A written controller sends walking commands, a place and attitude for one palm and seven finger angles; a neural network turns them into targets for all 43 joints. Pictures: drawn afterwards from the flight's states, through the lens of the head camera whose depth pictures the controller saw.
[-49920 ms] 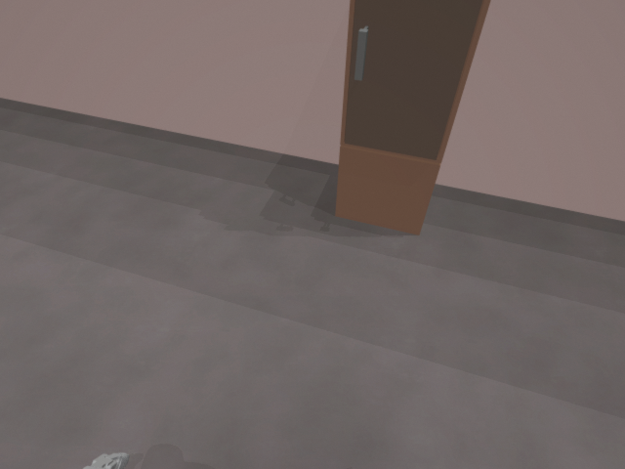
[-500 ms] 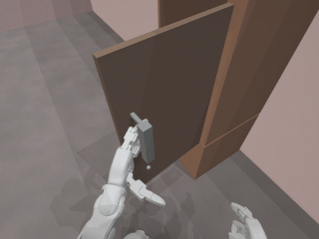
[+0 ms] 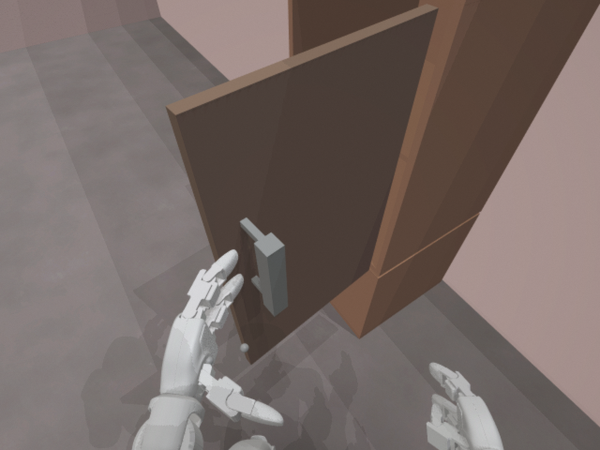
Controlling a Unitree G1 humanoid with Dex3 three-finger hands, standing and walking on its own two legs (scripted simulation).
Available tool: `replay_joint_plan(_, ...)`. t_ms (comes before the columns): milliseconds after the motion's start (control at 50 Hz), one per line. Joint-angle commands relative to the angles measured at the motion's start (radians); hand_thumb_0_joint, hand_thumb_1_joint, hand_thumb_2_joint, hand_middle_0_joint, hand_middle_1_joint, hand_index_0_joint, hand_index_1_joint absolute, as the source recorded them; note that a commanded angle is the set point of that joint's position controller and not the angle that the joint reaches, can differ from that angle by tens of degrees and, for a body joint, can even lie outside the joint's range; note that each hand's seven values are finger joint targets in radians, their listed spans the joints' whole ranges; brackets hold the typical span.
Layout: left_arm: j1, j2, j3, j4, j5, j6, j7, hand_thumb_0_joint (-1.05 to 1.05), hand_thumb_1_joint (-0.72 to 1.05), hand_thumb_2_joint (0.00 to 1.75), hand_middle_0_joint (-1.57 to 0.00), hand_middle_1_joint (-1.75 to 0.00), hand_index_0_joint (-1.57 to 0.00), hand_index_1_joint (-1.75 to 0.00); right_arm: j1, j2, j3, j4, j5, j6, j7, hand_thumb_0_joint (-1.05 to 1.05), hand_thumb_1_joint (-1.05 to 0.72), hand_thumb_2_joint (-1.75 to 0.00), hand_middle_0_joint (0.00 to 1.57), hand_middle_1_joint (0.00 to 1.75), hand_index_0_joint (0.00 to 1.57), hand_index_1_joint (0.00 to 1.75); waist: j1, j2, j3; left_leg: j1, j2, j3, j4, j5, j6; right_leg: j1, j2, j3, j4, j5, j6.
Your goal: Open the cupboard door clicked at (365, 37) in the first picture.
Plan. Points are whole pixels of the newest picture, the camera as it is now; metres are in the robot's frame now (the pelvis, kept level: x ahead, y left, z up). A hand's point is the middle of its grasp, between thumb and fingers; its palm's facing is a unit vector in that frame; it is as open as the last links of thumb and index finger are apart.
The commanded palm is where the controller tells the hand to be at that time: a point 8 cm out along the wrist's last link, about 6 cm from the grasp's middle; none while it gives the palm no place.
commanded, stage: slide the hand sideways off the handle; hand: left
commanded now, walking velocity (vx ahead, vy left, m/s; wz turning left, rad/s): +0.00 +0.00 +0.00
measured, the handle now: (262, 267) +0.34 +0.07 +0.07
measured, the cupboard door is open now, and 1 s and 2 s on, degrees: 96 96 96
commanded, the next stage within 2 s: draw the hand back to the body in 0.50 s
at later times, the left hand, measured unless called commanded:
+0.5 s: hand (202, 381) +0.19 +0.12 +0.07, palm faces -0.02 -1.00 -0.02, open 16.3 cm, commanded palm +0.16 +0.18 +0.07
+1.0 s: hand (153, 376) +0.18 +0.16 +0.11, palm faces -0.01 -1.00 -0.06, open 16.3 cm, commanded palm +0.15 +0.22 +0.13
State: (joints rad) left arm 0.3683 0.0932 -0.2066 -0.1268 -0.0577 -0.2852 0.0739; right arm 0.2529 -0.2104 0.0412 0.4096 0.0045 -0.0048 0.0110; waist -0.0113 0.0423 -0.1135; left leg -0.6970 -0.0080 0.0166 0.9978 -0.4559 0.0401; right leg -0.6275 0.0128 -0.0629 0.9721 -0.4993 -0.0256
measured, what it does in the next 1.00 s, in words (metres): stands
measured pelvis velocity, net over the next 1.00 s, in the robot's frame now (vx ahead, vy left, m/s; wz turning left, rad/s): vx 0.01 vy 0.00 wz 0.02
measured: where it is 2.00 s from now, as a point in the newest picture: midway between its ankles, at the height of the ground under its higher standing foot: outside the picture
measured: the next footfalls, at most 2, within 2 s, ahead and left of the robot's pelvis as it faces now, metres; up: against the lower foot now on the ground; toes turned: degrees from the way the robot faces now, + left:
none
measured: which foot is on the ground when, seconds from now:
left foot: down 0.00-1.00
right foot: down 0.00-1.00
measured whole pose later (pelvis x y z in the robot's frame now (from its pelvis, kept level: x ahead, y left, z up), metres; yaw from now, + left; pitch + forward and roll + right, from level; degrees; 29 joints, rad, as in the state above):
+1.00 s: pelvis +0.01 +0.00 +0.01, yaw +1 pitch +7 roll -2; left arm 0.62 0.24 0.06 -0.39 -0.25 -0.19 -0.15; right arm 0.30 -0.23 0.04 0.41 0.05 -0.08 -0.06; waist 0.00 0.07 -0.15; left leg -0.64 0.00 -0.01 0.98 -0.46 0.03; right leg -0.55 0.03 -0.09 0.92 -0.49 -0.03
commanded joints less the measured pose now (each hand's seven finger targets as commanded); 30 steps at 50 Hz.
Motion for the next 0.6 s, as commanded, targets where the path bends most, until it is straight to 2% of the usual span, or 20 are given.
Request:
replay_joint_plan(0, 0.022, 0.014, 0.054, -0.268, -0.02, -0.086, -0.02, 0.0, -0.5, 0.3, -0.15, -0.3, -0.15, -0.3, -0.063, -0.106, -0.056, -0.172, 0.0, -0.064, -0.01, 0.0, -0.9, -0.9, 0.2, 0.3, 0.2, 0.3, 0.004, -0.067, -0.165, 0.132, 0.001, -0.058, -0.141, 0.203, -0.016, 0.045, 0.011, 0.017, -0.131, 0.275, -0.011)
replay_joint_plan(40, 0.025, 0.04, 0.077, -0.289, -0.023, -0.092, -0.034, 0.0, -0.5, 0.3, -0.15, -0.3, -0.15, -0.3, -0.062, -0.109, -0.058, -0.172, 0.001, -0.066, -0.011, 0.0, -0.9, -0.9, 0.2, 0.3, 0.2, 0.3, -0.001, -0.053, -0.153, 0.12, 0.0, -0.057, -0.13, 0.198, -0.017, 0.03, 0.012, 0.022, -0.127, 0.274, -0.01)
replay_joint_plan(100, 0.1, 0.061, 0.096, -0.324, -0.031, -0.101, -0.056, 0.0, -0.5, 0.3, -0.15, -0.3, -0.15, -0.3, -0.053, -0.109, -0.062, -0.182, 0.001, -0.07, -0.013, 0.0, -0.9, -0.9, 0.2, 0.3, 0.2, 0.3, 0.006, -0.051, -0.171, 0.105, -0.003, -0.052, -0.115, 0.216, -0.015, 0.046, 0.01, 0.029, -0.117, 0.303, -0.008)
replay_joint_plan(180, 0.135, 0.079, 0.106, -0.365, -0.053, -0.11, -0.093, 0.0, -0.5, 0.3, -0.15, -0.3, -0.15, -0.3, -0.046, -0.112, -0.065, -0.186, 0.005, -0.078, -0.019, 0.0, -0.9, -0.9, 0.2, 0.3, 0.2, 0.3, -0.005, -0.033, -0.164, 0.09, -0.006, -0.051, -0.093, 0.22, -0.013, 0.033, 0.009, 0.033, -0.112, 0.316, -0.003)
replay_joint_plan(200, 0.136, 0.068, 0.099, -0.365, -0.062, -0.112, -0.103, 0.0, -0.5, 0.3, -0.15, -0.3, -0.15, -0.3, -0.045, -0.111, -0.064, -0.188, 0.006, -0.081, -0.021, 0.0, -0.9, -0.9, 0.2, 0.3, 0.2, 0.3, -0.011, -0.042, -0.152, 0.08, -0.007, -0.053, -0.091, 0.202, -0.012, 0.024, 0.01, 0.033, -0.116, 0.298, -0.001)
replay_joint_plan(220, 0.12, 0.093, 0.121, -0.373, -0.066, -0.117, -0.109, 0.0, -0.5, 0.3, -0.15, -0.3, -0.15, -0.3, -0.042, -0.116, -0.067, -0.183, 0.005, -0.085, -0.026, 0.0, -0.9, -0.9, 0.2, 0.3, 0.2, 0.3, -0.018, -0.048, -0.155, 0.075, -0.006, -0.056, -0.079, 0.196, -0.011, 0.01, 0.01, 0.038, -0.115, 0.293, 0.0)
replay_joint_plan(280, 0.182, 0.112, 0.165, -0.343, -0.088, -0.118, -0.135, 0.0, -0.5, 0.3, -0.15, -0.3, -0.15, -0.3, -0.044, -0.115, -0.07, -0.181, 0.008, -0.089, -0.036, 0.0, -0.9, -0.9, 0.2, 0.3, 0.2, 0.3, -0.006, -0.078, -0.14, 0.042, -0.009, -0.052, -0.069, 0.181, -0.012, 0.019, 0.008, 0.048, -0.121, 0.282, 0.004)
replay_joint_plan(320, 0.196, 0.118, 0.173, -0.376, -0.097, -0.124, -0.15, 0.0, -0.5, 0.3, -0.15, -0.3, -0.15, -0.3, -0.044, -0.114, -0.074, -0.185, 0.011, -0.093, -0.037, 0.0, -0.9, -0.9, 0.2, 0.3, 0.2, 0.3, 0.002, -0.054, -0.172, 0.052, -0.011, -0.052, -0.067, 0.193, -0.012, 0.024, 0.009, 0.046, -0.11, 0.289, 0.003)
replay_joint_plan(340, 0.218, 0.107, 0.166, -0.371, -0.104, -0.119, -0.157, 0.0, -0.5, 0.3, -0.15, -0.3, -0.15, -0.3, -0.047, -0.112, -0.074, -0.189, 0.014, -0.094, -0.039, 0.0, -0.9, -0.9, 0.2, 0.3, 0.2, 0.3, 0.002, -0.049, -0.167, 0.053, -0.011, -0.049, -0.068, 0.19, -0.012, 0.022, 0.009, 0.044, -0.113, 0.286, 0.005)
replay_joint_plan(380, 0.242, 0.14, 0.214, -0.38, -0.118, -0.115, -0.163, 0.0, -0.5, 0.3, -0.15, -0.3, -0.15, -0.3, -0.051, -0.111, -0.078, -0.185, 0.016, -0.095, -0.044, 0.0, -0.9, -0.9, 0.2, 0.3, 0.2, 0.3, 0.012, -0.052, -0.185, 0.047, -0.012, -0.047, -0.061, 0.206, -0.012, 0.041, 0.006, 0.055, -0.113, 0.315, 0.007)
replay_joint_plan(440, 0.28, 0.144, 0.235, -0.386, -0.135, -0.112, -0.179, 0.0, -0.5, 0.3, -0.15, -0.3, -0.15, -0.3, -0.051, -0.106, -0.08, -0.184, 0.019, -0.093, -0.049, 0.0, -0.9, -0.9, 0.2, 0.3, 0.2, 0.3, 0.015, -0.059, -0.184, 0.038, -0.014, -0.047, -0.058, 0.214, -0.014, 0.054, 0.004, 0.056, -0.111, 0.349, 0.014)
replay_joint_plan(460, 0.28, 0.151, 0.237, -0.368, -0.134, -0.107, -0.184, 0.0, -0.5, 0.3, -0.15, -0.3, -0.15, -0.3, -0.053, -0.109, -0.079, -0.182, 0.019, -0.091, -0.051, 0.0, -0.9, -0.9, 0.2, 0.3, 0.2, 0.3, 0.007, -0.073, -0.165, 0.021, -0.013, -0.049, -0.052, 0.204, -0.013, 0.052, 0.003, 0.065, -0.118, 0.339, 0.016)
replay_joint_plan(500, 0.237, 0.125, 0.202, -0.39, -0.139, -0.119, -0.193, 0.0, -0.5, 0.3, -0.15, -0.3, -0.15, -0.3, -0.056, -0.111, -0.076, -0.184, 0.021, -0.099, -0.052, 0.0, -0.9, -0.9, 0.2, 0.3, 0.2, 0.3, -0.007, -0.042, -0.133, 0.022, -0.014, -0.052, -0.052, 0.178, -0.012, 0.008, 0.005, 0.056, -0.118, 0.285, 0.013)
replay_joint_plan(540, 0.22, 0.121, 0.192, -0.381, -0.144, -0.123, -0.2, 0.0, -0.5, 0.3, -0.15, -0.3, -0.15, -0.3, -0.052, -0.115, -0.075, -0.183, 0.019, -0.107, -0.055, 0.0, -0.9, -0.9, 0.2, 0.3, 0.2, 0.3, -0.017, -0.049, -0.112, 0.013, -0.011, -0.057, -0.046, 0.146, -0.011, -0.024, 0.006, 0.056, -0.126, 0.23, 0.013)
replay_joint_plan(560, 0.197, 0.141, 0.207, -0.384, -0.144, -0.128, -0.199, 0.0, -0.5, 0.3, -0.15, -0.3, -0.15, -0.3, -0.052, -0.12, -0.077, -0.179, 0.018, -0.11, -0.059, 0.0, -0.9, -0.9, 0.2, 0.3, 0.2, 0.3, -0.018, -0.063, -0.118, 0.007, -0.01, -0.06, -0.04, 0.143, -0.01, -0.023, 0.006, 0.063, -0.128, 0.215, 0.011)
replay_joint_plan(580, 0.198, 0.139, 0.201, -0.39, -0.14, -0.133, -0.201, 0.0, -0.5, 0.3, -0.15, -0.3, -0.15, -0.3, -0.053, -0.121, -0.077, -0.182, 0.017, -0.115, -0.059, 0.0, -0.9, -0.9, 0.2, 0.3, 0.2, 0.3, -0.014, -0.046, -0.127, 0.01, -0.01, -0.059, -0.039, 0.141, -0.011, -0.031, 0.005, 0.064, -0.124, 0.203, 0.01)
